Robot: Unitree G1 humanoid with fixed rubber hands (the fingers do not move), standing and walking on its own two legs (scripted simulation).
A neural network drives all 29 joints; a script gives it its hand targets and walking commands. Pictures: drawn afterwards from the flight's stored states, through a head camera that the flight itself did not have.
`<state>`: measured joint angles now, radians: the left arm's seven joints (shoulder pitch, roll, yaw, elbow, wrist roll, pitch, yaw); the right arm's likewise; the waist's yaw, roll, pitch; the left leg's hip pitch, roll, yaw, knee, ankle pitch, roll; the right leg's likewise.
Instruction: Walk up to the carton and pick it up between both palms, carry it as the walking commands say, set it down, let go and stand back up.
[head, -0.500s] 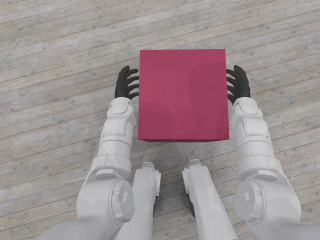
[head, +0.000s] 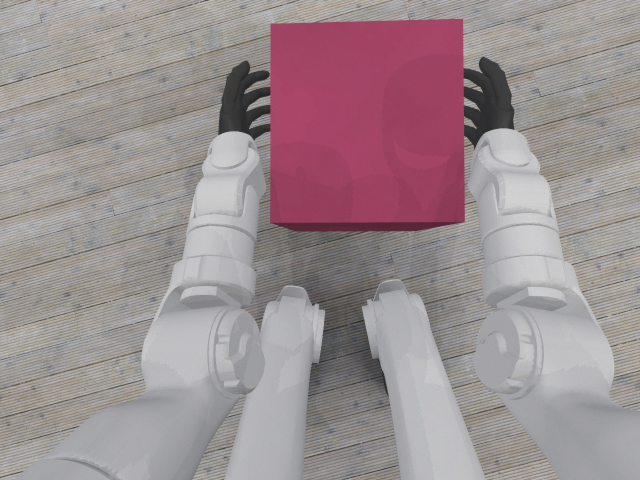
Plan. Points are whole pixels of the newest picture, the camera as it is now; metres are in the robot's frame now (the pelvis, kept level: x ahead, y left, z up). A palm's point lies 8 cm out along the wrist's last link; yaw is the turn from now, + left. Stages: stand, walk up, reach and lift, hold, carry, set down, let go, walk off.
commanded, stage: set down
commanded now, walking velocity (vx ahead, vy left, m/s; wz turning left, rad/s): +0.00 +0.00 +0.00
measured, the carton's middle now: (359, 150) +0.48 -0.04 -0.18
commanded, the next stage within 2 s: none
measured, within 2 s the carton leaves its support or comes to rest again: rests again in 1.68 s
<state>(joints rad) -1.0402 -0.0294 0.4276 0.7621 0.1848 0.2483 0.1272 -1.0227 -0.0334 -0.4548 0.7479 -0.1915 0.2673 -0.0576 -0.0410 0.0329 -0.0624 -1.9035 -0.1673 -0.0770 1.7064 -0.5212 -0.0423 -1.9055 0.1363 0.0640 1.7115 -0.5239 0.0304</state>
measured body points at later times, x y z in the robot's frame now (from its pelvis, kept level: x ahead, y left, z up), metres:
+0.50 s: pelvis -0.01 +0.00 -0.06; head +0.32 -0.02 +0.25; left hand +0.53 +0.10 -0.19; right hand +0.51 -0.19 -0.19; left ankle +0.10 +0.11 -0.48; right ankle +0.09 -0.11 -0.48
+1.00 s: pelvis -0.01 +0.00 -0.12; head +0.36 -0.02 +0.14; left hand +0.55 +0.10 -0.28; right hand +0.53 -0.19 -0.28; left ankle +0.10 +0.11 -0.48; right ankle +0.09 -0.11 -0.48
